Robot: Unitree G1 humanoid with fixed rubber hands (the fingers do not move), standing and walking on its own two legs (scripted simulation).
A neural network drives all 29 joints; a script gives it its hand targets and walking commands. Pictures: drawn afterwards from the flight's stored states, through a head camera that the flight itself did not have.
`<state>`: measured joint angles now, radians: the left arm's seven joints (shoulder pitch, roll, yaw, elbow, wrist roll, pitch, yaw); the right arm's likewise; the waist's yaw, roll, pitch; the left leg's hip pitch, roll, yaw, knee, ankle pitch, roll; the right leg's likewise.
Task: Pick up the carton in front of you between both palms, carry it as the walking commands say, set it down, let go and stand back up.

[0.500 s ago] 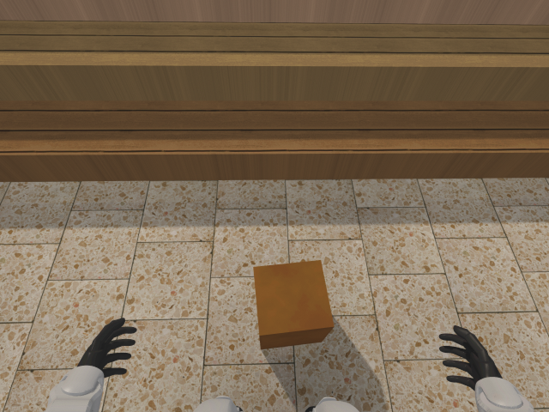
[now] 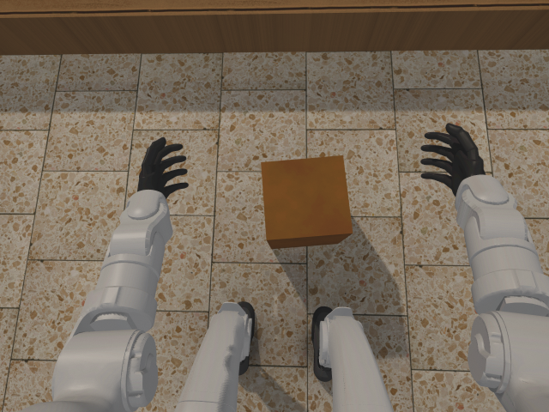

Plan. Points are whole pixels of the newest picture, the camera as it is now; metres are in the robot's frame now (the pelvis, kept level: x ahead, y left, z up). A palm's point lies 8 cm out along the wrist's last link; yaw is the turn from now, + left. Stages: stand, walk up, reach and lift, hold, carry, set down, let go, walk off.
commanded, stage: reach and lift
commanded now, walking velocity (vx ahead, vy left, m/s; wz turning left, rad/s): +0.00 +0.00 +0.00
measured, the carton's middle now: (303, 207) +0.49 -0.03 -0.55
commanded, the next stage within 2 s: none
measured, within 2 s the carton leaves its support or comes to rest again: leaves its support in 1.96 s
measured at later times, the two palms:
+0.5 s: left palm (208, 179) +0.47 +0.17 -0.22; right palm (411, 163) +0.51 -0.21 -0.22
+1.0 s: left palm (229, 203) +0.47 +0.17 -0.45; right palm (375, 195) +0.51 -0.20 -0.45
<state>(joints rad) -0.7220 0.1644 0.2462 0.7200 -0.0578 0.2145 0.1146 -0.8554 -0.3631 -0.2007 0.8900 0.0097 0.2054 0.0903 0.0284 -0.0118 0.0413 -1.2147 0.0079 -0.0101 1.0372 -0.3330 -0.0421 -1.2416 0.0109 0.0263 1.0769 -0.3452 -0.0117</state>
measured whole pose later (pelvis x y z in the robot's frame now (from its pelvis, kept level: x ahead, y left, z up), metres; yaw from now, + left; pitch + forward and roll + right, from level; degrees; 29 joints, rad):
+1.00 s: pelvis -0.05 +0.00 -0.28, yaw +3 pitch +41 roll +5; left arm -1.35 0.20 0.25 1.03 -0.18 0.09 0.19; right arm -1.49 -0.49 -0.04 1.17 0.14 0.10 0.00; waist 0.02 0.03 0.27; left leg -2.23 -0.05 -0.02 2.03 -0.52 -0.09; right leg -2.28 0.04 0.06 2.08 -0.51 0.00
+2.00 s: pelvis -0.04 +0.01 -0.31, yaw +2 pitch +39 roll +3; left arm -1.37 0.09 0.40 0.96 -0.03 0.16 0.20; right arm -1.42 -0.35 -0.09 1.07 0.03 0.19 -0.04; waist 0.01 0.06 0.26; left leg -2.28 -0.11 -0.06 2.17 -0.58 -0.11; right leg -2.31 0.02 0.03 2.20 -0.57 0.00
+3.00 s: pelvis -0.01 +0.02 -0.08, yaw -3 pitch +35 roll +1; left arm -0.71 -0.12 0.45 0.62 0.16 0.30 0.12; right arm -0.78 -0.02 -0.31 0.74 -0.18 0.35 -0.03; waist -0.01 0.01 -0.23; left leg -1.55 -0.12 -0.11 1.45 -0.51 -0.06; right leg -1.58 0.10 0.11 1.45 -0.47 0.04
